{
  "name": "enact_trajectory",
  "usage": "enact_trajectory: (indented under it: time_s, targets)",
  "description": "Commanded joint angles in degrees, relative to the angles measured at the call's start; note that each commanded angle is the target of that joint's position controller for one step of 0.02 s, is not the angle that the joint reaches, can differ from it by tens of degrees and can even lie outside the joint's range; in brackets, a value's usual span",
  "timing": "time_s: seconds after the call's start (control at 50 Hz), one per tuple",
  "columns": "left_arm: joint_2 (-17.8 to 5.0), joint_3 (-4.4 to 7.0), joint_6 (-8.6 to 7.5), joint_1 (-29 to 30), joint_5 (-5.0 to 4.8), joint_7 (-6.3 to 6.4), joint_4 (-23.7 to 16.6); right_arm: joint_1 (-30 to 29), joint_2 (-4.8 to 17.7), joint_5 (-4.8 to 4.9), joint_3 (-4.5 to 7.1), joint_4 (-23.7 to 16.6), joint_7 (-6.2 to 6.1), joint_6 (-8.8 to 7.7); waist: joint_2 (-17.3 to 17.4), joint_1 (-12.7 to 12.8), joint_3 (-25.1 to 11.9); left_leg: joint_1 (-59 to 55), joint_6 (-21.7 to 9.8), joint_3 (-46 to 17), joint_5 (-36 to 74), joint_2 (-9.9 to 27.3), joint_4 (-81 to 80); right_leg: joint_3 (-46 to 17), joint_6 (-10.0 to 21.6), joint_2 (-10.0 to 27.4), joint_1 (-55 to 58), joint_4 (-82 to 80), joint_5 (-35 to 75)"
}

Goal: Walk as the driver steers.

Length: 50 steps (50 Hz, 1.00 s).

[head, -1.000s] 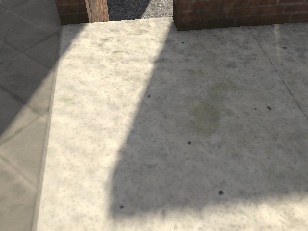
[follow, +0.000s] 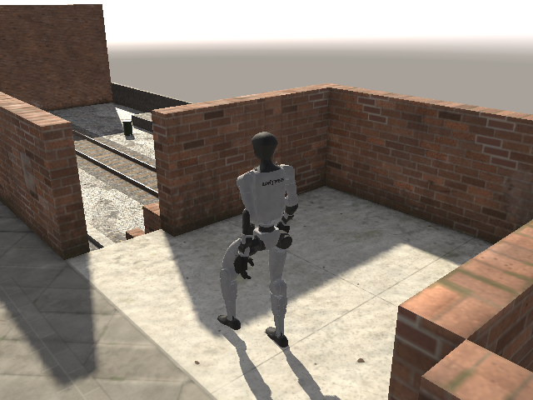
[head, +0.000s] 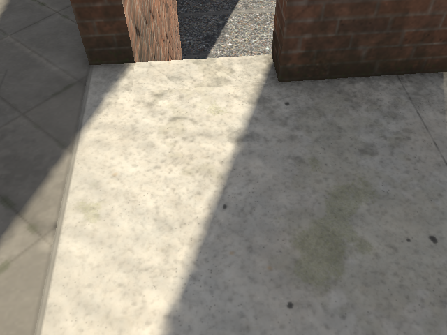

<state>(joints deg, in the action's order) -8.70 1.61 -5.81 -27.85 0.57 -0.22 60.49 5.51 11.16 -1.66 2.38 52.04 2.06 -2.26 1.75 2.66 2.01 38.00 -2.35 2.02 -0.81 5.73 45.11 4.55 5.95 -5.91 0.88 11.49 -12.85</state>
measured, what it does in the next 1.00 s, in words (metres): walks ahead: left foot, then right foot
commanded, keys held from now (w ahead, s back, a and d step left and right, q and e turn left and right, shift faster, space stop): w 1.00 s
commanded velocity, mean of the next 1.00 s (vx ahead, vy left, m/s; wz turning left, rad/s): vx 0.50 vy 0.00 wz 0.00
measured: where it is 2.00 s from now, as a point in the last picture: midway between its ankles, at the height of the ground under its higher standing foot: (245, 250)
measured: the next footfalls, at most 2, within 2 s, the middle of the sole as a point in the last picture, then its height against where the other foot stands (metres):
left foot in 0.18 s outside the picture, level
right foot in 0.74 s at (272, 304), level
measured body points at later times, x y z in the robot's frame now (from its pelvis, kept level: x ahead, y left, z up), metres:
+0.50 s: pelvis +0.28 +0.04 +0.00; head +0.30 +0.05 +0.45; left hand +0.40 +0.28 -0.14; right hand +0.22 -0.19 -0.14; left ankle +0.25 +0.10 -0.74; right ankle +0.39 -0.11 -0.68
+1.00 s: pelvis +0.56 -0.02 +0.00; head +0.57 -0.03 +0.45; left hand +0.53 +0.23 -0.14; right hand +0.63 -0.26 -0.15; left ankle +0.60 +0.13 -0.67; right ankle +0.55 -0.07 -0.74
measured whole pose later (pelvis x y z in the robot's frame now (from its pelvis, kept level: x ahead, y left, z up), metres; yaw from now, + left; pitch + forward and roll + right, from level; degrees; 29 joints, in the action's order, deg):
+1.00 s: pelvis +0.56 -0.02 +0.00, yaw +0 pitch -1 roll +0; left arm -10.7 2.8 -5.5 -21.7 0.7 0.0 60.6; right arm 12.1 12.3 -2.2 3.4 55.4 1.2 -2.7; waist 1.9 0.6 2.2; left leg 32.5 -2.9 0.0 -11.7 5.2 59.7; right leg 5.9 6.1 -4.5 -6.6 16.8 -10.0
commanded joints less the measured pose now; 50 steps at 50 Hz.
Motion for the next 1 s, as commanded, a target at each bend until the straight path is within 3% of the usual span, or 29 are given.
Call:
enact_trajectory:
  time_s: [0.02,0.08,0.12,0.16,0.18,0.2,0.22,0.24,0.26,0.28,0.32,0.38,0.44,0.54,0.64,0.68,0.7,0.72,0.74,0.76,0.78,0.8,0.82,0.84,0.88,0.94,1.0]
  targets:
    - [-6.7,0.79,-0.78,-3.9,0.08,0.58,-1.0,-7.3,1.5,0.45,-0.25,-4.4,0.09,-0.57,-4.8,0.4,4.7,-0.6,-0.1,2.7,3.2,-2.3,-6.4,-7.9,4.6,15.7,-2.2,-4.2,23.9]
    - [-7.3,0.77,-0.43,-5.7,0.73,1.16,0.3,-10.7,2.2,0.47,-0.17,-5.9,-0.09,-0.90,-5.0,0.9,5.3,-0.1,-1.6,3.0,-0.2,-3.2,-10.2,-8.0,5.3,17.6,4.2,-1.6,29.5]
    - [-8.0,0.89,-0.29,-4.6,1.04,1.50,0.7,-9.3,2.7,0.52,0.13,-5.9,-0.38,-1.36,-5.4,-0.6,4.6,-4.2,-3.4,3.7,-4.7,-4.9,-12.8,-7.0,4.9,18.3,6.5,2.5,39.3]
    - [-9.2,1.17,-0.11,-3.2,1.07,1.61,0.9,0.3,4.3,0.48,1.13,-2.9,-1.22,-1.99,-6.2,-4.7,-0.5,-16.9,-5.7,5.1,-8.4,-8.7,-15.6,-5.6,3.5,17.6,6.4,14.0,53.7]
    - [-9.4,1.15,0.03,-2.1,0.74,1.49,0.8,10.3,5.9,0.03,2.02,0.4,-1.81,-2.56,-5.2,-9.0,-5.6,-29.8,-7.4,4.4,-5.8,-8.5,-18.6,-3.9,2.5,15.8,1.7,25.0,50.7]
    - [-7.9,0.60,-0.14,-1.3,0.12,1.28,-1.1,20.8,10.4,-1.50,3.37,2.5,-2.49,-2.97,-1.3,-12.5,-12.7,-45.3,-10.6,-8.1,-11.3,3.2,-18.7,-2.3,1.6,13.3,-10.8,41.5,31.9]
    - [-2.2,-0.24,0.02,-8.2,-2.08,0.58,-1.6,23.1,14.7,-1.95,4.45,2.9,-2.19,-2.66,11.5,-9.0,-19.2,-59.4,-19.4,-37.2,-14.2,19.6,-24.5,0.0,-0.9,2.1,-31.7,63.7,-14.0]
    - [-8.2,1.39,0.18,-3.8,-0.54,0.78,-1.3,19.3,11.7,0.34,3.99,2.7,-1.60,-1.97,2.3,-8.6,-15.7,-54.7,-17.9,-39.4,-16.8,16.8,-28.7,-7.6,0.1,4.0,-36.8,67.3,-13.9]
    - [-8.0,1.57,-0.06,1.9,-0.26,0.58,-3.5,13.0,9.0,0.97,3.09,1.9,-1.40,-2.09,1.3,-6.2,-7.3,-46.1,-15.7,-29.6,-14.8,14.9,-30.3,-7.7,0.3,6.8,-38.5,65.1,-7.9]
    - [-7.1,1.47,-0.23,4.7,0.02,0.45,-4.0,10.1,5.9,0.79,2.34,1.7,-1.18,-2.59,-1.3,-4.9,-3.3,-39.1,-14.0,-23.8,-8.1,12.4,-32.3,-7.4,0.1,8.6,-36.6,62.1,-4.5]
    - [-5.0,1.44,1.20,4.1,1.47,-0.14,-3.7,10.1,2.2,0.80,1.12,3.3,-1.64,-3.28,-0.3,-1.5,-1.0,-31.3,-10.8,-15.6,-2.0,7.9,-34.4,-7.0,-0.9,10.6,-31.5,57.1,-2.9]
    - [-3.6,1.43,2.76,5.6,1.83,-1.02,-4.4,14.5,3.6,1.08,1.05,5.6,-2.00,-4.34,0.4,-0.3,0.1,-29.0,-10.5,-10.8,4.2,6.2,-36.0,-5.3,-2.4,11.0,-31.8,53.3,-1.3]
    - [-4.5,1.40,3.41,13.9,1.70,-1.34,-7.4,17.6,4.9,1.03,0.98,6.4,-2.00,-4.33,0.9,-1.3,2.7,-29.3,-10.1,-8.2,4.4,4.9,-38.2,-3.7,-3.7,12.3,-37.3,46.8,5.0]
    - [-4.1,0.56,3.22,25.5,0.67,-1.51,-11.0,22.8,4.8,1.01,0.42,7.6,-2.09,-4.24,1.7,-4.4,3.9,-33.1,-8.6,-5.0,9.9,3.6,-38.3,-1.0,-4.3,10.9,-36.9,31.0,13.1]
    - [-5.3,0.66,2.68,31.9,0.59,-1.34,-13.5,26.7,5.6,0.28,0.50,9.4,-2.86,-3.81,2.2,-5.9,5.1,-42.7,-9.2,-5.1,14.9,6.7,-35.3,-0.3,-2.2,9.3,-37.9,23.8,10.0]
    - [-5.8,0.98,2.15,30.7,0.60,-1.18,-13.5,25.6,6.2,0.01,0.73,9.6,-3.22,-3.64,2.2,-4.5,4.6,-44.7,-8.6,-4.3,22.6,7.4,-31.6,0.3,-0.5,7.9,-34.2,21.2,5.7]
    - [-6.3,1.35,1.83,27.4,0.62,-0.90,-12.6,24.5,6.8,-0.01,0.88,9.5,-3.33,-3.59,2.6,-2.8,2.9,-44.4,-7.9,-3.4,30.4,7.2,-27.5,1.0,0.5,6.2,-28.8,19.8,3.5]
    - [-7.1,1.97,1.40,20.6,0.71,-0.51,-10.3,23.7,7.3,0.09,1.03,9.6,-3.30,-3.42,2.3,0.1,-0.4,-43.6,-7.1,-2.4,36.0,6.2,-19.8,1.9,1.7,4.1,-20.6,17.4,3.3]
    - [-8.8,2.93,0.80,10.4,1.33,0.05,-6.9,22.8,7.0,0.38,0.88,9.2,-3.17,-3.31,0.5,4.1,-5.8,-38.1,-5.9,-0.4,32.3,3.8,-8.4,0.9,3.4,4.6,-7.3,15.2,5.3]
    - [-14.0,4.38,0.37,0.5,2.90,0.73,-5.1,23.4,4.2,1.66,0.04,7.1,-2.76,-3.43,-5.8,6.5,-13.6,-23.0,-4.1,2.2,12.6,-0.1,10.0,-15.3,7.5,18.3,9.6,14.3,-0.3]
    - [-17.5,5.24,0.89,-1.1,2.62,0.22,-4.8,29.0,1.2,2.94,-0.16,7.0,-2.36,-3.34,-15.5,4.0,-19.2,-6.6,-2.6,1.7,-30.2,-10.4,28.3,-41.2,14.7,31.3,18.9,6.8,-1.2]
    - [-14.6,4.68,1.53,4.1,0.62,-0.15,-5.2,23.8,5.7,1.48,1.17,6.8,-2.49,-3.03,-6.9,2.5,-13.3,-1.7,-3.5,-5.1,-26.4,-6.8,31.4,-39.2,12.6,27.9,13.2,4.4,-5.3]
    - [-11.2,3.71,1.40,10.0,0.10,-0.33,-6.2,18.9,5.3,1.15,1.21,5.1,-2.20,-3.29,-4.9,0.6,-5.6,-0.7,-3.6,-4.8,-20.5,-4.4,29.3,-30.5,10.6,26.1,4.5,2.8,-3.5]
    - [-8.4,2.95,0.97,12.9,0.31,-0.51,-6.4,16.7,4.3,0.93,1.13,4.7,-2.05,-3.37,-3.0,-1.0,-2.4,-2.8,-3.5,-4.6,-16.9,-2.5,26.0,-25.0,8.7,23.4,-1.7,0.8,1.5]
    - [-5.0,1.84,0.31,12.6,0.16,-0.08,-4.9,18.0,2.4,-0.45,1.05,5.2,-1.48,-1.98,-4.4,-3.9,-0.7,-8.0,-2.3,-4.1,-14.9,-0.8,21.6,-17.4,6.0,19.4,-8.6,-1.3,8.0]
    - [-6.8,1.88,-0.71,8.0,-0.04,0.30,-2.8,15.9,1.6,-0.74,1.12,4.2,-0.75,-0.50,-4.5,-4.9,0.1,-7.0,-0.9,-2.5,-12.7,-0.5,18.3,-13.1,6.2,17.9,-9.9,-2.8,14.4]
    - [-7.7,1.78,-0.68,4.8,-0.01,0.33,-2.0,7.9,2.4,-0.52,1.09,1.4,-0.49,0.13,-4.6,-3.7,2.6,-1.3,0.5,-1.2,-6.7,0.7,12.2,-11.0,6.0,16.9,-8.8,-5.0,14.6]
